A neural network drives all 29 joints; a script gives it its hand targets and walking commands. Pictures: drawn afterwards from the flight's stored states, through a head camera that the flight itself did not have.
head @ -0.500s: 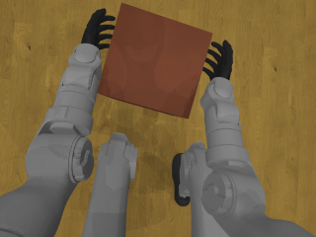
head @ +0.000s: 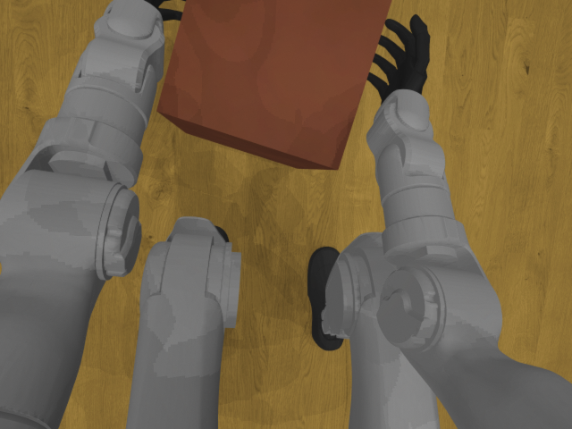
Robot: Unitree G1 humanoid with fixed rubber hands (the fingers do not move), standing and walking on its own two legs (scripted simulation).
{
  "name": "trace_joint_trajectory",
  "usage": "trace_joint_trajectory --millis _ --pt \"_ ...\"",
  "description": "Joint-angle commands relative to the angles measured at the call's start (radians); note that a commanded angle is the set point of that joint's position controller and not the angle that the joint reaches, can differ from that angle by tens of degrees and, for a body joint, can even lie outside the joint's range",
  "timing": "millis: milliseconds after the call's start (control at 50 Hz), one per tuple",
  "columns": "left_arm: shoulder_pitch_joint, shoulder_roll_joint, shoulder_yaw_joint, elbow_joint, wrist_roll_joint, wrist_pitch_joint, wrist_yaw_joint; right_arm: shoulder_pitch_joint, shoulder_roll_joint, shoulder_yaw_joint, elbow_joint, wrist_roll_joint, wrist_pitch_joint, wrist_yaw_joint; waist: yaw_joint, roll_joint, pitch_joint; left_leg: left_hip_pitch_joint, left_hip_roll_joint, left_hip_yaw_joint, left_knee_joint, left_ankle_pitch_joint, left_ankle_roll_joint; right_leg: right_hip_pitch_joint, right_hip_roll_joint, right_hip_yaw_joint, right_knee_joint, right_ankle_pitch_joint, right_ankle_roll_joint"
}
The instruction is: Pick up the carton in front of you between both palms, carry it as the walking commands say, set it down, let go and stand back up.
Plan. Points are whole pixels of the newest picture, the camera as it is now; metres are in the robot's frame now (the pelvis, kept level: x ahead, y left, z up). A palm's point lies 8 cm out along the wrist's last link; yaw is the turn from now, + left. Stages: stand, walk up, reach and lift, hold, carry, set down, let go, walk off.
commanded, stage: set down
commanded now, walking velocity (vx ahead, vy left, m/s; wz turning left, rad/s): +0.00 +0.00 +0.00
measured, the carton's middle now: (266, 81) +0.51 +0.08 -0.26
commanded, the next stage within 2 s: none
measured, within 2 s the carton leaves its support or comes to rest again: neither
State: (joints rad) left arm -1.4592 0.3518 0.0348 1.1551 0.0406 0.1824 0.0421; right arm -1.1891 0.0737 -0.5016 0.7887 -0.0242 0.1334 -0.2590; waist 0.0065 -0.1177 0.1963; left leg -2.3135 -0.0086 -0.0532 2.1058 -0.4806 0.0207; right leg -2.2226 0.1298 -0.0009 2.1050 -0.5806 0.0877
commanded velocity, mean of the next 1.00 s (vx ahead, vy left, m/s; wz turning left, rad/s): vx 0.00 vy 0.00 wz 0.00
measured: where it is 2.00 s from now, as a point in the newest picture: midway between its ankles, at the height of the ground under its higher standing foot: (267, 307)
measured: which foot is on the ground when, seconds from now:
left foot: down 0.00-1.00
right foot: down 0.00-1.00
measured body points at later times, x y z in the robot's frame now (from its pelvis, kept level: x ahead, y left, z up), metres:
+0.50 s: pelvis -0.01 +0.00 -0.01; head +0.33 +0.07 +0.27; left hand +0.54 +0.22 -0.16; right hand +0.52 -0.08 -0.16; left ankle +0.13 +0.12 -0.35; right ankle +0.12 -0.12 -0.35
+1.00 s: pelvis +0.00 +0.00 -0.02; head +0.36 +0.06 +0.24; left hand +0.52 +0.25 -0.22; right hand +0.51 -0.10 -0.21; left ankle +0.13 +0.12 -0.35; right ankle +0.12 -0.12 -0.35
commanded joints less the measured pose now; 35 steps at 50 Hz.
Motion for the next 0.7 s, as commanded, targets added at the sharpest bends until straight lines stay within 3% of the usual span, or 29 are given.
trace_joint_trajectory --millis 0,20,40,60,80,120,140,160,180,200,220,240,260,280,340,360,380,400,420,480,500,520,540,560,580,600,620,660,680 --pt "-0.399 -0.892 -0.193 -0.167 -0.087 -0.044 -0.235 -0.664 0.722 0.413 -0.044 0.043 -0.001 0.251 0.058 0.200 -1.161 0.822 -0.071 0.040 -0.189 0.252 -0.001 0.335 0.088 -0.111 -0.126 0.185 -0.034" --pt "-0.373 -0.834 -0.156 -0.112 -0.076 -0.031 -0.237 -0.681 0.724 0.441 -0.068 0.071 0.005 0.258 0.097 0.160 -1.164 0.813 -0.058 0.034 -0.196 0.238 0.004 0.347 0.076 -0.117 -0.112 0.185 -0.014" --pt "-0.373 -0.871 -0.177 -0.116 -0.113 -0.038 -0.231 -0.688 0.679 0.430 -0.074 0.050 -0.015 0.249 0.013 0.158 -1.119 0.798 -0.058 0.005 -0.214 0.211 0.011 0.283 0.080 -0.143 -0.105 0.169 -0.008" --pt "-0.379 -0.862 -0.135 -0.116 -0.068 -0.042 -0.238 -0.646 0.710 0.420 -0.042 0.044 -0.002 0.259 0.080 0.206 -1.095 0.746 -0.064 0.056 -0.176 0.219 0.001 0.287 0.087 -0.082 -0.141 0.144 -0.037" --pt "-0.361 -0.863 -0.128 -0.066 -0.065 -0.049 -0.246 -0.616 0.733 0.380 0.065 -0.005 0.009 0.263 0.043 0.128 -1.042 0.717 -0.074 0.034 -0.184 0.216 0.015 0.273 0.091 -0.110 -0.141 0.133 -0.031" --pt "-0.322 -0.824 -0.094 -0.012 -0.035 -0.024 -0.248 -0.633 0.668 0.391 0.033 0.003 0.012 0.273 0.075 0.180 -1.012 0.699 -0.057 0.028 -0.185 0.168 0.013 0.281 0.076 -0.091 -0.132 0.133 -0.027" --pt "-0.348 -0.839 -0.130 -0.082 -0.051 -0.033 -0.256 -0.574 0.693 0.370 -0.001 -0.014 0.002 0.275 0.024 0.138 -1.010 0.714 -0.066 0.006 -0.196 0.171 0.023 0.264 0.088 -0.136 -0.100 0.144 -0.015" --pt "-0.321 -0.819 -0.097 -0.029 -0.032 -0.020 -0.252 -0.610 0.648 0.353 0.044 0.004 0.004 0.275 0.060 0.219 -0.967 0.685 -0.056 0.027 -0.203 0.156 0.006 0.206 0.085 -0.112 -0.119 0.108 -0.030" --pt "-0.274 -0.783 -0.086 -0.045 -0.025 -0.019 -0.249 -0.582 0.670 0.363 0.024 -0.015 0.018 0.284 0.093 0.173 -0.972 0.701 -0.072 0.013 -0.215 0.187 0.017 0.194 0.073 -0.131 -0.095 0.136 -0.003" --pt "-0.316 -0.779 -0.065 -0.024 0.003 -0.027 -0.255 -0.640 0.629 0.349 0.040 -0.010 0.014 0.287 0.084 0.169 -0.882 0.628 -0.059 0.030 -0.172 0.189 0.017 0.160 0.079 -0.091 -0.135 0.104 -0.035" --pt "-0.367 -0.717 -0.051 0.006 -0.006 -0.034 -0.252 -0.570 0.695 0.337 0.098 -0.037 0.022 0.290 0.044 0.066 -0.930 0.667 -0.050 0.011 -0.165 0.103 0.032 0.227 0.081 -0.097 -0.122 0.073 -0.027" --pt "-0.363 -0.728 -0.077 -0.051 -0.024 -0.025 -0.251 -0.544 0.629 0.246 0.138 -0.063 0.030 0.288 0.004 0.164 -0.877 0.605 -0.060 -0.021 -0.223 0.069 0.038 0.170 0.085 -0.137 -0.093 0.080 -0.036" --pt "-0.349 -0.744 -0.085 -0.033 -0.022 -0.016 -0.253 -0.546 0.646 0.259 0.150 -0.056 0.038 0.285 0.075 0.163 -0.911 0.670 -0.064 0.007 -0.209 0.056 0.031 0.216 0.078 -0.099 -0.111 0.058 -0.039" --pt "-0.377 -0.710 -0.061 0.016 -0.003 -0.009 -0.262 -0.591 0.627 0.246 0.119 -0.081 0.031 0.283 0.028 0.147 -0.841 0.612 -0.056 -0.004 -0.208 0.024 0.032 0.214 0.082 -0.100 -0.123 0.047 -0.042" --pt "-0.303 -0.676 -0.006 0.038 0.024 0.001 -0.265 -0.550 0.553 0.248 0.129 -0.070 0.032 0.277 0.075 0.212 -0.853 0.612 -0.052 0.028 -0.202 0.019 0.011 0.219 0.067 -0.090 -0.127 0.035 -0.026" --pt "-0.292 -0.654 -0.019 0.057 0.011 -0.002 -0.273 -0.516 0.567 0.213 0.166 -0.105 0.043 0.276 0.032 0.155 -0.831 0.601 -0.055 0.005 -0.198 0.029 0.022 0.226 0.076 -0.107 -0.126 0.040 -0.031" --pt "-0.330 -0.668 -0.012 0.038 0.029 -0.011 -0.276 -0.569 0.607 0.209 0.156 -0.100 0.043 0.299 0.069 0.133 -0.804 0.526 -0.056 0.010 -0.194 0.066 0.046 0.197 0.078 -0.077 -0.125 0.062 -0.046" --pt "-0.319 -0.681 0.008 0.036 0.037 0.004 -0.293 -0.516 0.561 0.176 0.199 -0.126 0.054 0.292 0.033 0.170 -0.815 0.549 -0.049 0.014 -0.187 0.013 0.036 0.215 0.069 -0.097 -0.123 0.027 -0.039" --pt "-0.248 -0.657 0.047 0.058 0.060 0.005 -0.303 -0.489 0.543 0.206 0.206 -0.133 0.050 0.291 0.075 0.106 -0.769 0.507 -0.050 0.033 -0.200 0.019 0.034 0.202 0.072 -0.093 -0.160 0.001 -0.036" --pt "-0.283 -0.625 0.052 0.052 0.074 -0.002 -0.291 -0.497 0.514 0.209 0.215 -0.096 0.041 0.292 0.071 0.124 -0.729 0.488 -0.036 0.013 -0.189 0.032 0.035 0.161 0.070 -0.082 -0.136 0.028 -0.044" --pt "-0.302 -0.602 0.020 0.069 0.050 -0.005 -0.291 -0.481 0.555 0.202 0.218 -0.118 0.043 0.293 0.038 0.105 -0.736 0.481 -0.038 0.023 -0.175 0.046 0.030 0.207 0.063 -0.074 -0.130 0.061 -0.037" --pt "-0.255 -0.572 0.077 0.061 0.087 -0.001 -0.296 -0.490 0.578 0.219 0.183 -0.098 0.051 0.306 0.101 0.097 -0.741 0.506 -0.046 0.016 -0.187 0.047 0.051 0.173 0.081 -0.090 -0.138 0.025 -0.031" --pt "-0.244 -0.589 0.062 0.067 0.070 0.003 -0.293 -0.446 0.515 0.190 0.247 -0.119 0.052 0.299 0.066 0.141 -0.703 0.498 -0.045 0.011 -0.203 0.023 0.044 0.186 0.074 -0.082 -0.138 0.025 -0.043" --pt "-0.271 -0.528 0.061 0.037 0.093 0.002 -0.289 -0.486 0.576 0.208 0.203 -0.092 0.060 0.308 0.135 0.080 -0.689 0.478 -0.048 0.023 -0.208 0.025 0.062 0.168 0.076 -0.065 -0.139 0.024 -0.038" --pt "-0.248 -0.595 0.049 0.118 0.057 0.016 -0.294 -0.497 0.473 0.188 0.207 -0.112 0.049 0.303 0.029 0.182 -0.744 0.487 -0.035 0.019 -0.181 0.007 0.033 0.209 0.065 -0.077 -0.133 0.021 -0.048" --pt "-0.318 -0.589 0.035 0.010 0.058 0.003 -0.297 -0.506 0.567 0.178 0.206 -0.107 0.057 0.302 0.092 0.110 -0.753 0.520 -0.055 0.009 -0.199 -0.020 0.055 0.178 0.066 -0.085 -0.114 0.011 -0.039" --pt "-0.309 -0.563 0.024 0.074 0.062 0.010 -0.290 -0.494 0.506 0.155 0.228 -0.116 0.051 0.296 0.042 0.131 -0.737 0.528 -0.042 -0.006 -0.193 0.009 0.053 0.177 0.066 -0.089 -0.125 0.028 -0.038" --pt "-0.237 -0.557 0.060 0.099 0.062 -0.004 -0.302 -0.409 0.478 0.163 0.226 -0.129 0.035 0.295 0.050 0.123 -0.682 0.481 -0.042 0.019 -0.182 0.016 0.036 0.169 0.063 -0.081 -0.118 0.041 -0.037" --pt "-0.233 -0.537 0.086 0.096 0.076 -0.002 -0.290 -0.432 0.432 0.132 0.268 -0.168 0.039 0.300 -0.006 0.070 -0.621 0.440 -0.040 -0.011 -0.170 0.007 0.053 0.119 0.054 -0.088 -0.132 0.010 -0.042"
